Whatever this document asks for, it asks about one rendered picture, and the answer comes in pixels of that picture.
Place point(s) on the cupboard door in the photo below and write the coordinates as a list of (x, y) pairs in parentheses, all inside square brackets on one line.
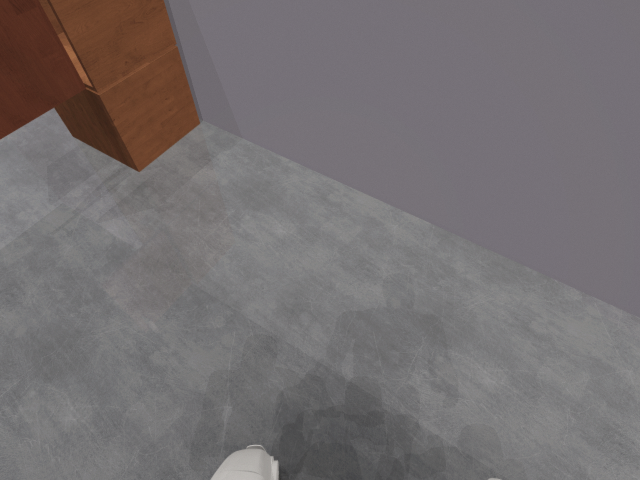
[(36, 73)]

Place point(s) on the left robot thigh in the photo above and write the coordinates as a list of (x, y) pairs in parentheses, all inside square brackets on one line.
[(248, 464)]

